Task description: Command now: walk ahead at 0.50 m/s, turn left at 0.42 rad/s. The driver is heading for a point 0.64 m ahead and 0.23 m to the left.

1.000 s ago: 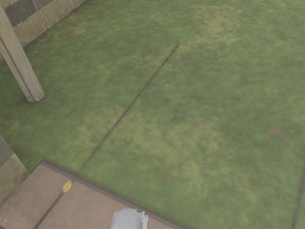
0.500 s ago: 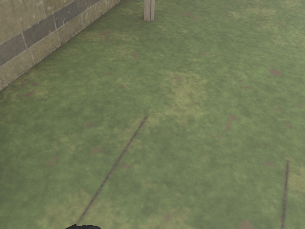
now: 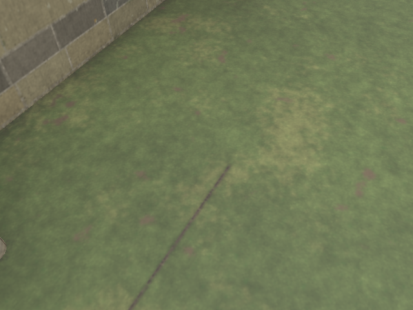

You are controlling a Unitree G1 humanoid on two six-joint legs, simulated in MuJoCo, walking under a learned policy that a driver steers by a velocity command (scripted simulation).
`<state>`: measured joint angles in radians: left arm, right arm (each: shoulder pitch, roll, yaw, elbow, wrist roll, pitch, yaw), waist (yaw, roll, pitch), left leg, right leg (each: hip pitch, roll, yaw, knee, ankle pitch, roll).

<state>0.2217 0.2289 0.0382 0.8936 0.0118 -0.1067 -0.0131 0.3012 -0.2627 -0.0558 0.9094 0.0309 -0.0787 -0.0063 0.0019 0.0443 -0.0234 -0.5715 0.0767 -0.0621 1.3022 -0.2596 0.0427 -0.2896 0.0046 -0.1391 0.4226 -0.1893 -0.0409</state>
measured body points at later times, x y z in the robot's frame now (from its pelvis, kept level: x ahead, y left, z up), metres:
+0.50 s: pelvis +0.26 +0.08 -0.01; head +0.29 +0.10 +0.44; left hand +0.31 +0.38 -0.13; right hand +0.45 -0.14 -0.12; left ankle +0.29 +0.16 -0.74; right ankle +0.20 -0.11 -0.63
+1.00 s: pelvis +0.52 +0.12 -0.01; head +0.55 +0.13 +0.44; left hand +0.54 +0.43 -0.09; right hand +0.75 -0.06 -0.12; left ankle +0.36 +0.18 -0.63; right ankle +0.63 +0.06 -0.74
